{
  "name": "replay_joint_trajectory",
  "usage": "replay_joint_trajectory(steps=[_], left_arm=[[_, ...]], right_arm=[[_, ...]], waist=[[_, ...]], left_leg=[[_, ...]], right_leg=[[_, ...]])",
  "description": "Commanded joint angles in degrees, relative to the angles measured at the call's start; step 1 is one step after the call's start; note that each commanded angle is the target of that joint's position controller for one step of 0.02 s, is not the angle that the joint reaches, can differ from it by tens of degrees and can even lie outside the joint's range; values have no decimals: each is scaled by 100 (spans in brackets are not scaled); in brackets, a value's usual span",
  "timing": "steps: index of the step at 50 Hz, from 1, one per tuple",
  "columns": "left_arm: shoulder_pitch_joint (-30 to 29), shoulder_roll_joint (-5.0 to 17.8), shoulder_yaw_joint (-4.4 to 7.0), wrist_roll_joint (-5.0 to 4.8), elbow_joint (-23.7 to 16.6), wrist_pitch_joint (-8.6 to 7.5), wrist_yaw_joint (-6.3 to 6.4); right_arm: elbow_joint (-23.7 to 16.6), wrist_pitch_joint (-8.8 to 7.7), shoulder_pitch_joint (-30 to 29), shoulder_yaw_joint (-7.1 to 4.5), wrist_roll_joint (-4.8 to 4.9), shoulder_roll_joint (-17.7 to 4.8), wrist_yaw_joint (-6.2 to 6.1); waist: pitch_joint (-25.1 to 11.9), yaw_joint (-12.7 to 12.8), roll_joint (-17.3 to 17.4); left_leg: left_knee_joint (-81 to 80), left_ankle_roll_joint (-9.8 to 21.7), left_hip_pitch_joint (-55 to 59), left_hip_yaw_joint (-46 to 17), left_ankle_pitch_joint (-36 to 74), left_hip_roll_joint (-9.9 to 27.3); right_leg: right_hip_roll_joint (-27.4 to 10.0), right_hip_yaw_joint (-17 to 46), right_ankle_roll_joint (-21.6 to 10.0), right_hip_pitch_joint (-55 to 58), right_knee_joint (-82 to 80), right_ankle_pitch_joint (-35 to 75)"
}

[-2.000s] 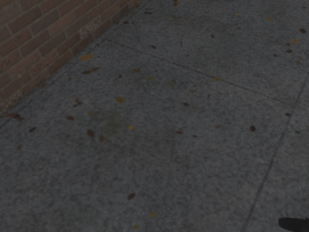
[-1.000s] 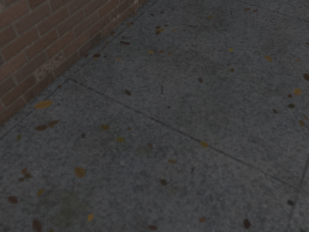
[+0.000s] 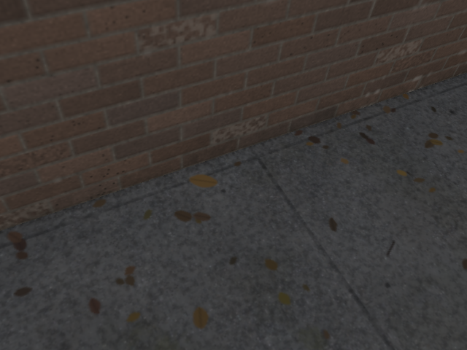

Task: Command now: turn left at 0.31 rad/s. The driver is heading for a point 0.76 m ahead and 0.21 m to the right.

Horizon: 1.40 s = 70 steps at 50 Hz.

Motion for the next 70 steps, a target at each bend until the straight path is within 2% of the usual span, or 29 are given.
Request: replay_joint_trajectory(steps=[1, 3, 4, 7, 9, 11, 12, 13, 14, 15, 16, 17, 18, 19, 22, 31, 40, 53, 54, 55, 56, 58, 60, 62, 64, 70], left_arm=[[-28, 541, 166, 43, -260, -14, 77], [117, 441, 143, 0, -190, -22, 48], [117, 376, 114, -28, -177, -27, 35], [-118, 172, -12, -22, -227, -34, -9], [-147, 224, -29, -35, -239, -32, -33], [-62, 274, -32, -61, -192, -41, -42], [58, 233, -46, -53, -134, -58, -49], [217, 175, -77, -10, -60, -91, -66], [307, 281, -82, 72, -24, -123, -70], [387, 616, -32, 119, -32, -136, -46], [243, 772, 32, 38, 88, -140, -60], [119, 428, -35, 5, 33, -162, -100], [91, 292, -82, 47, 65, -188, -106], [56, 287, -97, 70, 87, -218, -103], [165, 233, -140, 58, 203, -288, -81], [215, 216, -201, 37, 501, -272, 1], [264, 143, -225, 20, 919, -247, 26], [431, 97, -244, 12, 1437, -212, 94], [553, 60, -249, 3, 1520, -202, 102], [590, 98, -229, -39, 1552, -187, 117], [486, 49, -246, -41, 1514, -188, 134], [489, -68, -291, 8, 1511, -242, 151], [660, -8, -285, 44, 1605, -297, 129], [747, 28, -288, 11, 1668, -314, 103], [775, 1, -306, -14, 1708, -299, 88], [861, -68, -330, -17, 1809, -220, 96]], right_arm=[[-381, -220, -379, -182, 70, -787, -50], [-348, -239, -416, -70, 26, -550, -85], [-321, -245, -415, -56, 15, -515, -95], [-215, -213, -335, -79, 30, -581, -108], [-128, -178, -268, -101, 20, -659, -80], [-36, -169, -299, -73, 43, -607, -43], [8, -170, -388, -40, 76, -538, -31], [75, -177, -418, -7, 117, -459, -22], [150, -220, -268, 21, 103, -374, -19], [181, -282, -93, 43, -7, -312, 3], [207, -321, 87, 11, -16, -325, 30], [247, -316, -247, 10, -46, -442, 23], [216, -289, -462, -15, -13, -446, 7], [221, -244, -530, -7, 9, -369, -20], [287, -159, -445, -15, 13, -291, -46], [683, -190, -257, -63, 43, -237, -112], [1139, -217, -149, -78, 69, -248, -173], [1813, -242, -112, -36, 97, -185, -200], [1906, -234, -18, -30, 105, -158, -205], [1956, -218, 27, -59, 145, -227, -215], [1940, -217, -76, -44, 147, -200, -227], [1951, -280, -193, 19, 101, -75, -234], [2060, -353, -88, 36, 81, -68, -199], [2154, -369, 12, 35, 113, -119, -173], [2232, -339, 41, 49, 141, -109, -169], [2417, -244, 63, 81, 144, -62, -182]], waist=[[-617, 47, 1054], [-774, 128, 1015], [-792, 117, 988], [-742, -59, 1022], [-679, -159, 1056], [-601, -159, 1043], [-573, -50, 982], [-549, 94, 870], [-642, 81, 670], [-780, -110, 153], [-745, -349, -501], [-636, -89, -364], [-550, -35, -294], [-491, -31, -259], [-395, -13, -120], [-287, 18, 231], [-227, 22, 227], [-133, 32, 219], [-255, 32, 237], [-163, 13, 249], [159, 5, 272], [398, 42, 342], [144, 46, 254], [-160, 22, 194], [-258, 13, 212], [-178, 8, 206]], left_leg=[[-1377, 961, 804, -1365, 2208, 1312], [-1322, 977, 799, -1100, 2714, 1162], [-1294, 975, 908, -1023, 2746, 1115], [-1208, 987, 1086, -1059, 2505, 1103], [-1189, 1101, 1004, -1232, 2305, 1183], [-1156, 1130, 921, -1410, 2162, 1204], [-1079, 1057, 850, -1411, 2106, 1133], [-1015, 890, 713, -1348, 1997, 1017], [-983, 632, 543, -1303, 1670, 859], [-750, 366, 308, -1036, 1113, 525], [-871, 156, 390, -621, 681, 161], [-753, 17, 616, -515, 602, 83], [-670, 12, 658, -485, 634, 79], [-647, 50, 681, -508, 781, 112], [-687, 102, 663, -550, 895, 132], [-743, -8, 683, -515, 1008, 128], [-796, -39, 781, -471, 1125, 138], [-900, -41, 797, -375, 1104, 107], [-923, -17, 836, -315, 478, 43], [-894, 58, 714, -270, -669, -44], [-969, 107, 423, -357, -1089, -5], [-1054, 109, 166, -462, -605, 80], [-828, 23, 380, -330, 673, 34], [-671, -23, 724, -266, 1446, 27], [-636, -12, 879, -265, 1730, 41], [-726, -25, 931, -252, 1764, 47]], right_leg=[[-19, 413, 97, -681, 1022, 337], [17, 410, 189, -283, 995, 690], [-2, 418, 216, -208, 675, 776], [-49, 401, 227, 217, -613, 710], [-11, 328, 204, 568, -1137, 449], [26, 297, 158, 860, -1708, 502], [51, 267, 111, 1122, -2256, 849], [61, 252, 35, 1559, -3089, 1684], [-97, 483, -67, 2068, -3356, 2521], [-520, 850, -227, 2479, -3121, 3671], [-488, 727, -449, 2145, -2828, 3040], [-347, 695, -477, 1784, -2942, 2342], [-305, 677, -411, 1622, -3020, 2049], [-256, 642, -342, 1539, -3042, 1999], [-198, 577, -277, 1512, -3010, 1889], [-109, 539, -293, 1553, -3000, 1752], [-15, 477, -287, 1594, -3070, 1774], [79, 410, -274, 1639, -3147, 1791], [157, 329, -296, 1673, -3137, 1219], [259, 252, -376, 1529, -3027, 337], [257, 282, -416, 1280, -3010, 81], [223, 320, -390, 1235, -3001, 668], [169, 361, -329, 1490, -2947, 1684], [148, 371, -317, 1634, -2888, 2215], [144, 369, -316, 1706, -2885, 2413], [161, 352, -304, 1768, -2977, 2449]])
Velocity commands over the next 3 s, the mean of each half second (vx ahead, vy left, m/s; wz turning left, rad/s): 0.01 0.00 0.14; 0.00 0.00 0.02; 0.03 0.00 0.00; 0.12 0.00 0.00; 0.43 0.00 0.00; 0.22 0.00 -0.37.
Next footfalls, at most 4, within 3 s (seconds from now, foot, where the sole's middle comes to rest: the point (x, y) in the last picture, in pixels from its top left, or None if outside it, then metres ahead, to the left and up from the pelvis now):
0.28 right None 0.04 -0.14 -0.77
2.44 left None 0.45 0.08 -0.77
2.90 right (278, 304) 0.59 -0.16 -0.77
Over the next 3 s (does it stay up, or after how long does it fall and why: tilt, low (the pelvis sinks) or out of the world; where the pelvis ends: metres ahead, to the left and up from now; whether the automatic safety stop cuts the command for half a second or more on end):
stays up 0.48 -0.06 -0.01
